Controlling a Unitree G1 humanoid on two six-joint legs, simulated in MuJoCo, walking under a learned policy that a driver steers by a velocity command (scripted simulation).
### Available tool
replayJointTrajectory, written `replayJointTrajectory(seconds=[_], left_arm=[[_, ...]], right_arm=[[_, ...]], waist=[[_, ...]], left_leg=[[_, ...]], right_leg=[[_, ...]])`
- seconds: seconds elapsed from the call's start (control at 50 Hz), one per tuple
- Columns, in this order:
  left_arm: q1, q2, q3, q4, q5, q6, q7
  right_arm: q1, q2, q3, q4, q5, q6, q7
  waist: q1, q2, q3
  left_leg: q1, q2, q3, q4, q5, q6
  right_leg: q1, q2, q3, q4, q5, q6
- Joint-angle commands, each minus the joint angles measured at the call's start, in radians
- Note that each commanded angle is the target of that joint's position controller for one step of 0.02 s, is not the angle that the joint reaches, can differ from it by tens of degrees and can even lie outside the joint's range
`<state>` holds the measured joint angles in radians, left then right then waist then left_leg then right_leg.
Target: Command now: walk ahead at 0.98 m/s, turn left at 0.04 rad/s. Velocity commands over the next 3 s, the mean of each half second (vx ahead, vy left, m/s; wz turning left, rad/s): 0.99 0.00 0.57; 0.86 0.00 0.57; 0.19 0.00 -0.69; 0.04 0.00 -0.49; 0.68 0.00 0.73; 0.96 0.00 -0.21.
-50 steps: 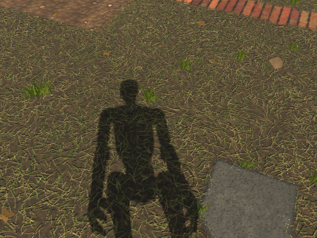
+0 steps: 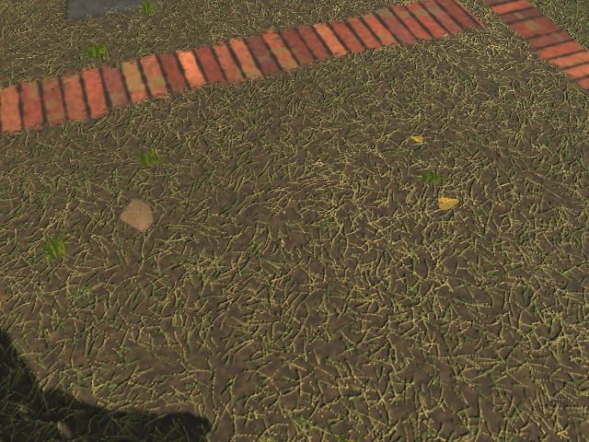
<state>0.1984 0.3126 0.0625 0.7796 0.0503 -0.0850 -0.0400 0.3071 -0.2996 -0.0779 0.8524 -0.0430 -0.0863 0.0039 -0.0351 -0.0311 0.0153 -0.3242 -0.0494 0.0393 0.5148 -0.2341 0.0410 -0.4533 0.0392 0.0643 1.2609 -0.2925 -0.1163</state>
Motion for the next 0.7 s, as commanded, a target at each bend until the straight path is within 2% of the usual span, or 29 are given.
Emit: replayJointTrajectory(seconds=[0.02,0.06,0.1,0.12,0.14,0.18,0.2,0.22,0.24,0.26,0.28,0.3,0.32,0.34,0.36,0.38,0.42,0.44,0.48,0.52,0.54,0.56,0.58,0.6,0.62,0.64,0.66,0.68,0.7], left_arm=[[-0.043,-0.032,-0.036,-0.130,0.030,-0.003,-0.013],[-0.141,-0.021,-0.053,-0.185,0.027,-0.005,-0.020],[-0.217,-0.026,-0.072,-0.213,0.000,-0.010,-0.037],[-0.234,-0.015,-0.072,-0.213,-0.010,-0.012,-0.040],[-0.238,0.002,-0.068,-0.212,-0.016,-0.012,-0.036],[-0.234,0.034,-0.054,-0.207,-0.015,-0.014,-0.016],[-0.179,0.055,-0.042,-0.187,-0.008,-0.018,-0.002],[-0.050,0.081,-0.025,-0.146,0.002,-0.023,0.013],[0.109,0.126,-0.004,-0.121,0.017,-0.029,0.034],[0.311,0.214,0.019,-0.103,0.038,-0.028,0.055],[0.265,0.253,0.032,-0.111,0.035,-0.014,0.055],[0.155,0.152,0.019,-0.122,0.020,-0.009,0.051],[0.103,0.075,0.003,-0.123,0.005,-0.015,0.044],[0.087,0.045,-0.003,-0.107,0.007,-0.020,0.038],[0.092,0.028,-0.009,-0.088,0.001,-0.026,0.040],[0.106,0.020,-0.010,-0.064,-0.011,-0.036,0.038],[0.142,-0.008,-0.014,-0.022,-0.031,-0.052,0.031],[0.148,-0.013,-0.015,-0.011,-0.034,-0.056,0.030],[0.132,0.000,-0.013,0.006,-0.030,-0.065,0.032],[0.120,0.024,-0.008,0.018,-0.028,-0.065,0.038],[0.130,0.032,-0.009,0.026,-0.027,-0.063,0.043],[0.154,0.078,-0.003,0.030,-0.027,-0.065,0.045],[0.182,0.105,0.003,0.038,-0.028,-0.060,0.051],[0.200,0.138,0.010,0.039,-0.027,-0.050,0.058],[0.186,0.174,0.020,0.029,-0.020,-0.032,0.067],[0.149,0.205,0.029,0.015,-0.013,-0.013,0.075],[0.107,0.213,0.033,-0.009,-0.008,0.003,0.073],[0.119,0.159,0.024,-0.003,0.002,0.006,0.056],[0.182,0.013,-0.016,-0.066,0.018,-0.006,0.047]], right_arm=[[0.094,-0.014,0.012,0.001,0.024,-0.032,0.010],[0.098,-0.046,0.004,-0.011,0.025,-0.035,0.004],[0.060,-0.097,-0.013,-0.037,0.024,-0.034,0.008],[0.074,-0.132,-0.022,-0.040,0.030,-0.036,0.014],[0.094,-0.149,-0.026,-0.041,0.037,-0.037,0.021],[0.142,-0.149,-0.024,-0.028,0.047,-0.031,0.027],[0.164,-0.159,-0.026,-0.018,0.048,-0.028,0.028],[0.177,-0.170,-0.029,-0.012,0.051,-0.023,0.028],[0.148,-0.160,-0.028,-0.026,0.058,-0.026,0.029],[0.122,-0.032,0.000,-0.066,0.046,-0.032,0.023],[0.203,0.007,0.013,-0.120,0.098,-0.023,0.016],[0.128,-0.039,0.008,-0.101,0.069,-0.001,0.009],[0.059,-0.041,0.006,-0.104,0.048,0.010,0.019],[0.034,-0.028,0.005,-0.101,0.041,0.020,0.029],[0.024,-0.012,0.005,-0.102,0.028,0.034,0.039],[0.014,0.009,0.009,-0.115,0.020,0.050,0.048],[-0.067,0.024,0.014,-0.156,0.013,0.071,0.059],[-0.095,0.026,0.017,-0.170,0.012,0.076,0.065],[-0.177,0.023,0.029,-0.221,0.012,0.073,0.077],[-0.257,0.004,0.037,-0.249,0.015,0.071,0.090],[-0.278,0.001,0.041,-0.243,0.020,0.073,0.097],[-0.310,0.011,0.051,-0.271,0.017,0.070,0.102],[-0.313,-0.011,0.049,-0.268,0.015,0.070,0.102],[-0.277,-0.031,0.044,-0.256,0.013,0.069,0.097],[-0.186,-0.067,0.032,-0.232,0.018,0.068,0.089],[-0.013,-0.110,0.013,-0.188,0.018,0.065,0.080],[0.214,-0.156,-0.015,-0.115,0.017,0.061,0.062],[0.220,-0.203,-0.041,-0.088,0.027,0.067,0.035],[0.129,-0.297,-0.055,-0.116,0.023,0.081,0.025]], waist=[[0.047,0.100,0.025],[0.052,0.071,0.058],[0.051,0.081,0.073],[0.042,0.086,0.063],[0.037,0.087,0.059],[0.032,0.073,0.041],[0.056,0.056,-0.007],[0.114,0.032,-0.092],[0.200,0.034,-0.182],[0.250,-0.131,-0.322],[0.163,-0.306,-0.392],[0.131,-0.150,-0.210],[0.121,-0.062,-0.106],[0.095,-0.022,-0.054],[0.070,-0.030,-0.021],[0.049,-0.074,0.001],[0.037,-0.066,0.027],[0.031,-0.047,0.024],[0.010,-0.062,0.059],[0.009,-0.025,0.093],[0.020,0.003,0.092],[0.012,-0.015,0.119],[0.007,-0.013,0.102],[-0.018,-0.037,0.065],[-0.074,-0.063,0.000],[-0.167,-0.077,-0.089],[-0.258,-0.055,-0.196],[-0.216,0.072,-0.167],[-0.064,0.267,-0.153]], left_leg=[[0.147,0.248,-0.477,-0.325,-0.086,0.203],[0.077,0.239,-0.422,-0.374,-0.024,0.212],[-0.095,0.171,-0.303,-0.426,0.040,0.173],[-0.135,0.176,-0.297,-0.449,0.100,0.170],[-0.115,0.193,-0.305,-0.448,0.158,0.166],[0.009,0.204,-0.300,-0.356,0.309,0.142],[0.066,0.182,-0.273,-0.225,0.465,0.124],[0.060,0.135,-0.234,-0.013,0.561,0.107],[-0.098,0.086,-0.220,0.250,0.438,0.087],[-0.264,0.033,-0.170,0.596,-0.146,0.083],[-0.451,0.000,-0.128,0.825,-0.228,0.082],[-0.532,0.076,-0.119,0.887,-0.119,0.085],[-0.533,0.106,-0.108,0.848,-0.055,0.078],[-0.500,0.129,-0.111,0.814,-0.032,0.064],[-0.478,0.149,-0.113,0.790,-0.028,0.057],[-0.474,0.165,-0.107,0.773,-0.024,0.050],[-0.526,0.176,-0.090,0.764,0.011,0.049],[-0.541,0.171,-0.075,0.759,0.050,0.050],[-0.526,0.174,-0.049,0.657,0.154,0.057],[-0.438,0.149,0.023,0.472,0.246,0.075],[-0.366,0.110,0.082,0.402,0.274,0.091],[-0.302,0.098,0.117,0.312,0.275,0.112],[-0.251,0.050,0.165,0.280,0.260,0.128],[-0.191,0.014,0.182,0.255,0.236,0.144],[-0.087,-0.021,0.183,0.246,0.191,0.158],[0.095,-0.047,0.157,0.244,0.149,0.183],[0.369,-0.061,0.089,0.193,0.115,0.215],[0.531,-0.011,-0.025,0.149,0.019,0.239],[0.642,0.164,-0.359,0.201,0.277,0.309]], right_leg=[[-0.273,-0.116,0.038,-0.102,-0.013,0.042],[-0.263,-0.142,0.012,-0.271,0.072,0.080],[-0.013,-0.099,-0.046,-0.516,0.175,0.106],[0.102,-0.068,-0.081,-0.547,0.209,0.112],[0.149,-0.056,-0.088,-0.574,0.245,0.113],[0.188,-0.040,-0.082,-0.669,0.255,0.106],[0.269,-0.012,-0.090,-0.718,0.215,0.095],[0.431,0.008,-0.104,-0.734,0.170,0.083],[0.656,-0.098,-0.020,-0.715,0.099,0.062],[0.842,-0.393,0.299,-0.764,-0.259,0.049],[0.840,-0.547,0.779,-1.003,-0.522,-0.028],[0.703,-0.489,0.693,-1.025,-0.557,-0.036],[0.589,-0.437,0.502,-1.008,-0.369,-0.027],[0.500,-0.393,0.366,-1.021,-0.173,-0.014],[0.442,-0.352,0.254,-1.037,-0.063,0.003],[0.411,-0.342,0.178,-1.047,0.025,0.014],[0.419,-0.325,0.053,-1.063,0.234,0.028],[0.426,-0.310,-0.016,-1.073,0.310,0.036],[0.390,-0.289,-0.137,-1.094,0.455,0.048],[0.355,-0.242,-0.248,-1.141,0.484,0.070],[0.355,-0.205,-0.310,-1.149,0.587,0.090],[0.347,-0.234,-0.332,-1.116,0.787,0.097],[0.402,-0.240,-0.344,-1.063,1.026,0.105],[0.455,-0.250,-0.346,-0.983,1.191,0.110],[0.486,-0.269,-0.337,-0.858,1.308,0.110],[0.462,-0.292,-0.322,-0.636,1.385,0.097],[0.347,-0.290,-0.296,-0.330,1.276,0.080],[0.106,-0.148,-0.286,0.038,0.430,0.095],[-0.231,-0.030,-0.216,0.417,-0.252,0.126]])
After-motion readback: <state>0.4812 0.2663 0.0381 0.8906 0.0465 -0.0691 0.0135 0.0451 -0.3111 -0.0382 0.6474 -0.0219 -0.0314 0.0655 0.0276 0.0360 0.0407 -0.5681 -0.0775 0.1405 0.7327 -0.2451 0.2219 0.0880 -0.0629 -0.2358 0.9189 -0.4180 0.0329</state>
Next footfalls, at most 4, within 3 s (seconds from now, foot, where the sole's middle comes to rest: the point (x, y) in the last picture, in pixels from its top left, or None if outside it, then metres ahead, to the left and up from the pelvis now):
0.24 right None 0.40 -0.13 -0.77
0.68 left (225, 333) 0.74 0.18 -0.77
1.08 right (174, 215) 1.13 0.34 -0.77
1.68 left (115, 206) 1.17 0.52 -0.77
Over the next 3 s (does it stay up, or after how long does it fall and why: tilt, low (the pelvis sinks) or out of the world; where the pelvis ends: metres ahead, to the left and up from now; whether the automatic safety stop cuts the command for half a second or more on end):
stays up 1.66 0.75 -0.02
